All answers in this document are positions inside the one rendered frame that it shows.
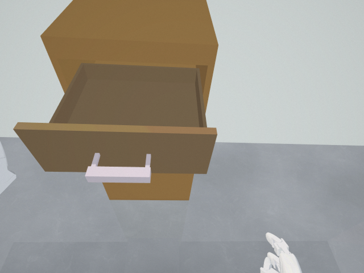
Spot cabinet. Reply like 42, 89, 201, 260
40, 0, 218, 200

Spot robot right hand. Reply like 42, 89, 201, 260
260, 233, 302, 273

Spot drawer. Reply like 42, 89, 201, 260
13, 63, 217, 174

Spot handle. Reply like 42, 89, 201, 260
85, 153, 151, 183

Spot robot left hand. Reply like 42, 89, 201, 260
0, 141, 16, 194

